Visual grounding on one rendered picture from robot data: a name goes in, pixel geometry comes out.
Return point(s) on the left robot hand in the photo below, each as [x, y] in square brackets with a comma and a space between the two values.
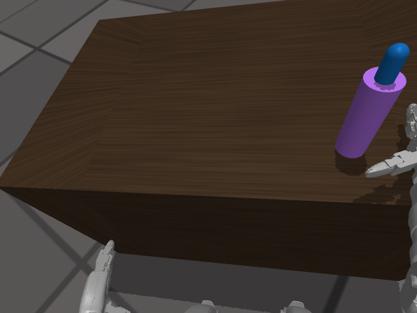
[95, 294]

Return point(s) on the right robot arm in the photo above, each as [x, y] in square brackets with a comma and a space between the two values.
[408, 293]

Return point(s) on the right robot hand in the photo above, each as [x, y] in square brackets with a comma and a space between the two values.
[404, 160]

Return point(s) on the bottle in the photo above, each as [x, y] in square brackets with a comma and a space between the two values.
[376, 94]

